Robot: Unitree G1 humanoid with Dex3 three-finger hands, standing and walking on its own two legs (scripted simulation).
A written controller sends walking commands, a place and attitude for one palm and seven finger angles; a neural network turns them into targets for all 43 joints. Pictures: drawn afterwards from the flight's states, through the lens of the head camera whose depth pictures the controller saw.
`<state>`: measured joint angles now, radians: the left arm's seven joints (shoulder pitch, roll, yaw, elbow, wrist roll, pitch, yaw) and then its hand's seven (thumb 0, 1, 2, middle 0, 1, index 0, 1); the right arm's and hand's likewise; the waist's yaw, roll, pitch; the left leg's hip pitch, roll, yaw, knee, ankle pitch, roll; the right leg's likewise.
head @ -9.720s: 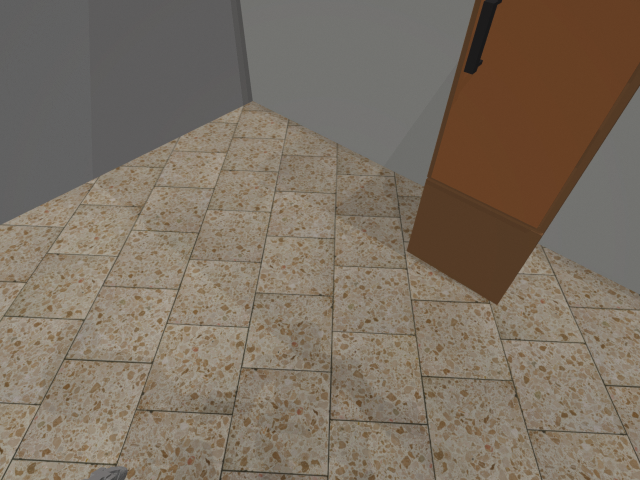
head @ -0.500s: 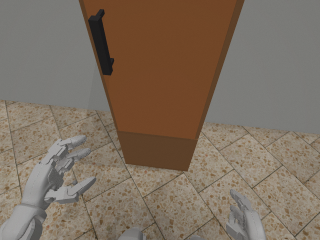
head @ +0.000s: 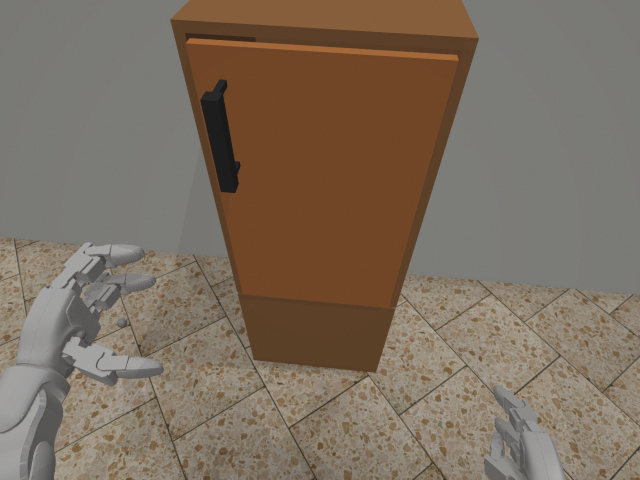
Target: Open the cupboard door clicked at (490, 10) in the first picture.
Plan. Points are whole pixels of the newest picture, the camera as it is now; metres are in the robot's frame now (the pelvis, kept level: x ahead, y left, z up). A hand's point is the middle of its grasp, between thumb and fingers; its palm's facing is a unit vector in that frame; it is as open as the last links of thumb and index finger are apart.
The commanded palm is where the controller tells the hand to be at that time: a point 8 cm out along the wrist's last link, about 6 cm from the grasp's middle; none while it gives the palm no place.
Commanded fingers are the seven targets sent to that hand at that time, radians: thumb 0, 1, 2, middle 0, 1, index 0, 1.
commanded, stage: raise the hand with hooked fingers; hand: left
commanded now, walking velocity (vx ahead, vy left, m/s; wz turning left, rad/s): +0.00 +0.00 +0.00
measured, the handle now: (225, 138) +0.55 +0.19 +0.14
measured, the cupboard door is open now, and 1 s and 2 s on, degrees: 0 0 0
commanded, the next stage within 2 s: move the hooked fingers beside the handle in 0.92 s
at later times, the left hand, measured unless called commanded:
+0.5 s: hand (87, 244) +0.30 +0.28 +0.17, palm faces +0.04 -1.00 -0.07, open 14.0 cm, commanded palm +0.26 +0.31 +0.17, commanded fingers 0.00 -0.50 0.30 -0.30 -1.20 -0.30 -1.20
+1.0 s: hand (113, 250) +0.30 +0.25 +0.16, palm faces +0.04 -1.00 -0.06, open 14.0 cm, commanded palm +0.27 +0.30 +0.17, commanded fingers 0.00 -0.50 0.30 -0.30 -1.20 -0.30 -1.20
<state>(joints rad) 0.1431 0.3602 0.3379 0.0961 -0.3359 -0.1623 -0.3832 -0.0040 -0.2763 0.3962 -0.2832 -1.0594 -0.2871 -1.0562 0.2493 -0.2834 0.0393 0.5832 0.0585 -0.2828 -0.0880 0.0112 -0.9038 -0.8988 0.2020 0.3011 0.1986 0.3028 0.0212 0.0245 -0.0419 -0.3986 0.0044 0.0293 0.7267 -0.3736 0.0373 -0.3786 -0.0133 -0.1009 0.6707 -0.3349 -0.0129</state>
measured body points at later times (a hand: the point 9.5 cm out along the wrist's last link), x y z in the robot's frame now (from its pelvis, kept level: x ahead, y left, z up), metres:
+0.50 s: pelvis +0.00 +0.00 +0.02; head +0.00 -0.01 +0.47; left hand +0.29 +0.33 +0.17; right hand +0.17 -0.24 -0.06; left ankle +0.00 +0.09 -0.72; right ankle +0.01 -0.11 -0.72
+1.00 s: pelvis +0.00 -0.02 +0.02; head +0.00 -0.04 +0.47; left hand +0.29 +0.30 +0.17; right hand +0.18 -0.26 -0.06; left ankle +0.00 +0.09 -0.72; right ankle +0.01 -0.11 -0.72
